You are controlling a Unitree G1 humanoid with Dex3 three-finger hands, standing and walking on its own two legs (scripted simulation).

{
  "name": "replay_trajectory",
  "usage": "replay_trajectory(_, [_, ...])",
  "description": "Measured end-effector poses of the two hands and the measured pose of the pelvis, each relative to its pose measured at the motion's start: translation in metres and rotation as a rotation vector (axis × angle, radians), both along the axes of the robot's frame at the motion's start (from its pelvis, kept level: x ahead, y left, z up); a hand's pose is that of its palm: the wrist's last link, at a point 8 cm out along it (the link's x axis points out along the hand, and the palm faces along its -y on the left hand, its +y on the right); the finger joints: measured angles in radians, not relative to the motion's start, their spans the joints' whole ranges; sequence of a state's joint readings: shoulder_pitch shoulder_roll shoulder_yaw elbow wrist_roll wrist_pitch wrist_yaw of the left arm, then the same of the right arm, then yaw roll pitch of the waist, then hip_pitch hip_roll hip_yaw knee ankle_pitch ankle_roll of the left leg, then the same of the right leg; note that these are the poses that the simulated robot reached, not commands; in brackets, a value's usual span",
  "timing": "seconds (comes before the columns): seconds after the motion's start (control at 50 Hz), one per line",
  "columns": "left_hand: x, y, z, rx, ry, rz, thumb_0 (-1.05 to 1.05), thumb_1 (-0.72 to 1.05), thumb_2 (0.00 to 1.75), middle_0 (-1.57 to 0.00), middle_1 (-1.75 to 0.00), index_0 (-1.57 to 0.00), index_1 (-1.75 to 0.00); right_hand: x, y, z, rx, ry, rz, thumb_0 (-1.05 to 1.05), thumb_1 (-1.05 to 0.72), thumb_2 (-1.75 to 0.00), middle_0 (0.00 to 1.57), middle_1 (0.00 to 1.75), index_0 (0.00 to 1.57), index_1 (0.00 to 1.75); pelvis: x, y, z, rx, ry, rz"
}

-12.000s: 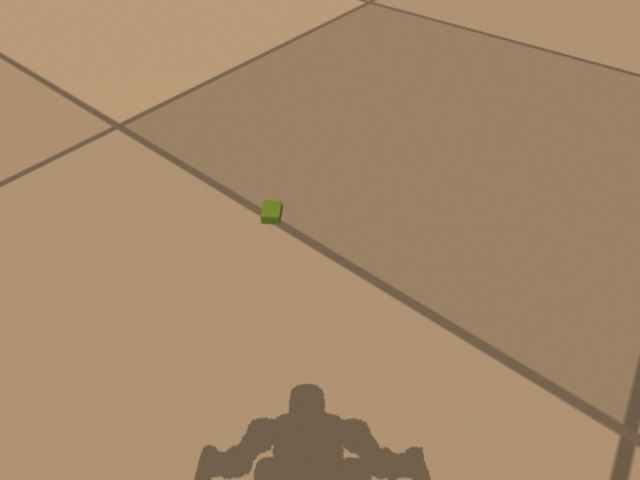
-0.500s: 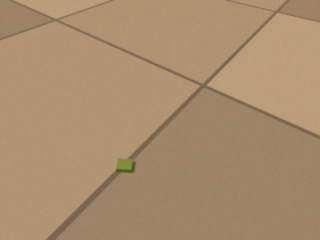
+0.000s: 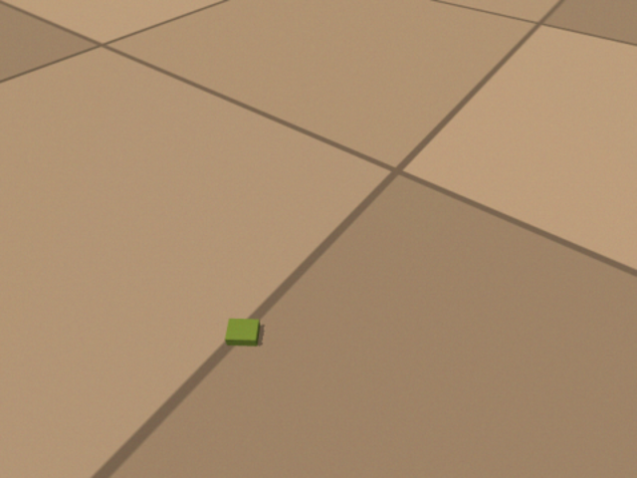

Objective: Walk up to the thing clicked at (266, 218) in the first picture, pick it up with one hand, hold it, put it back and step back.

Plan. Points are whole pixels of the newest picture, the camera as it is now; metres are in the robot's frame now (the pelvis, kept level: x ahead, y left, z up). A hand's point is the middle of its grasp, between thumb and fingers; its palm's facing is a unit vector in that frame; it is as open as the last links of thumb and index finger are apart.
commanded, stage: stand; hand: left
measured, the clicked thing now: (243, 332) +0.72 +0.26 -0.76
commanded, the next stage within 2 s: walk up in 0.26 s
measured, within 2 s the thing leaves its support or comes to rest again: neither
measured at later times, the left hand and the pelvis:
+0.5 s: hand out of the picture +0.06 +0.30 -0.16, palm faces +0.03 -0.94 -0.35, open 7.4 cm; pelvis +0.03 +0.03 -0.01, yaw +1 degrees
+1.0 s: hand (143, 395) +0.28 +0.29 -0.16, palm faces -0.13 -0.92 -0.38, open 7.4 cm; pelvis +0.19 +0.02 -0.03, yaw -4 degrees
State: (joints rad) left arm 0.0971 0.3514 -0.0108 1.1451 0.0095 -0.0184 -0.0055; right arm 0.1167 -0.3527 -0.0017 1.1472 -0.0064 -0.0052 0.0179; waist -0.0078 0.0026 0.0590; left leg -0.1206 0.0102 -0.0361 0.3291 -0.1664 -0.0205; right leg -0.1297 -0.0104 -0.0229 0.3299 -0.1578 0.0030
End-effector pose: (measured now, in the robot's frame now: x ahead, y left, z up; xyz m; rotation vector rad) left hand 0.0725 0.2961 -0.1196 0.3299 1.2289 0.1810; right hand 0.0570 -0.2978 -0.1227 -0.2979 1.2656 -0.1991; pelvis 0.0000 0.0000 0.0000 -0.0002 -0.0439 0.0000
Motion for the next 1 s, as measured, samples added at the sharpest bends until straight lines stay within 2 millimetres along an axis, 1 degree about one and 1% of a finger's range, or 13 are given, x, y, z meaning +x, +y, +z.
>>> replay_trajectory(0.12, [0.004,-0.001,0.0,-0.002,-0.006,-0.004,0.01,0.9,0.9,-0.21,-0.3,-0.2,-0.3,-0.001,-0.001,0.0,-0.004,0.001,-0.002,0.0,-0.9,-0.9,0.2,0.3,0.2,0.29,0.001,0.0,0.0,-0.001,0.0,-0.001])
replay_trajectory(0.28, [0.005,0.0,0.002,-0.005,-0.013,0.004,0.01,0.9,0.9,-0.21,-0.3,-0.2,-0.3,0.004,0.0,0.001,0.001,-0.015,0.007,0.0,-0.9,-0.9,0.2,0.3,0.2,0.29,0.002,0.0,0.0,0.0,-0.001,-0.002])
replay_trajectory(0.34, [0.002,0.005,0.005,-0.013,-0.031,0.015,0.01,0.9,0.9,-0.21,-0.3,-0.2,-0.3,0.007,-0.002,0.004,0.003,-0.032,0.016,0.0,-0.9,-0.9,0.2,0.3,0.2,0.29,0.008,0.001,0.0,-0.007,0.005,-0.003])
replay_trajectory(0.42, [-0.01,0.023,0.004,0.001,-0.038,0.05,0.0,0.9,0.9,-0.21,-0.3,-0.21,-0.3,0.016,-0.005,0.009,-0.031,-0.022,0.041,0.0,-0.9,-0.9,0.2,0.3,0.2,0.3,0.018,0.009,-0.002,-0.004,0.002,0.009])
replay_trajectory(0.5, [-0.025,0.048,-0.003,0.008,0.017,0.084,0.0,0.9,0.9,-0.21,-0.3,-0.21,-0.3,0.037,0.0,0.015,-0.066,-0.034,0.062,0.0,-0.9,-0.9,0.2,0.3,0.2,0.29,0.031,0.027,-0.007,-0.031,-0.013,0.015])
replay_trajectory(0.54, [-0.026,0.064,-0.012,0.008,0.056,0.087,0.01,0.9,0.9,-0.21,-0.3,-0.21,-0.3,0.047,0.007,0.018,-0.086,-0.066,0.06,0.0,-0.9,-0.9,0.2,0.3,0.2,0.29,0.041,0.037,-0.013,-0.03,-0.02,0.012])
replay_trajectory(0.58, [-0.02,0.076,-0.021,0.014,0.09,0.078,0.01,0.9,0.9,-0.21,-0.3,-0.2,-0.3,0.051,0.012,0.018,-0.111,-0.102,0.044,0.0,-0.9,-0.9,0.2,0.3,0.2,0.29,0.05,0.045,-0.019,-0.013,-0.026,0.0])
replay_trajectory(0.62, [-0.008,0.08,-0.022,0.012,0.105,0.066,0.01,0.9,0.9,-0.21,-0.3,-0.2,-0.3,0.049,0.018,0.022,-0.115,-0.107,0.013,0.0,-0.9,-0.9,0.2,0.3,0.2,0.29,0.06,0.049,-0.017,-0.01,-0.027,0.001])
replay_trajectory(0.7, [0.027,0.082,-0.016,-0.008,0.061,0.036,0.01,0.91,0.9,-0.21,-0.3,-0.2,-0.3,0.048,0.027,0.028,-0.105,-0.073,-0.017,0.0,-0.9,-0.9,0.2,0.3,0.2,0.3,0.081,0.053,-0.009,-0.006,-0.032,-0.006])
replay_trajectory(0.76, [0.054,0.081,-0.01,-0.01,0.046,0.008,0.01,0.91,0.9,-0.21,-0.3,-0.2,-0.3,0.054,0.03,0.028,-0.093,-0.071,-0.033,0.0,-0.9,-0.9,0.2,0.3,0.2,0.3,0.099,0.052,-0.007,0.002,-0.036,-0.017])
replay_trajectory(0.82, [0.083,0.077,-0.005,-0.007,0.039,-0.02,0.01,0.91,0.9,-0.21,-0.3,-0.2,-0.3,0.065,0.03,0.025,-0.077,-0.07,-0.045,0.0,-0.9,-0.9,0.21,0.3,0.2,0.3,0.118,0.049,-0.006,0.009,-0.037,-0.029])
replay_trajectory(0.9, [0.133,0.064,0.001,0.004,0.016,-0.065,0.01,0.91,0.9,-0.21,-0.3,-0.2,-0.3,0.086,0.021,0.014,-0.051,-0.064,-0.057,0.0,-0.9,-0.9,0.21,0.3,0.2,0.3,0.147,0.039,-0.01,0.024,-0.03,-0.05])
replay_trajectory(1.0, [0.21,0.035,0.003,0.038,-0.053,-0.111,0.01,0.9,0.9,-0.21,-0.3,-0.2,-0.3,0.121,-0.001,-0.013,-0.02,-0.041,-0.068,0.0,-0.9,-0.9,0.21,0.3,0.2,0.3,0.191,0.016,-0.025,0.034,-0.01,-0.06])
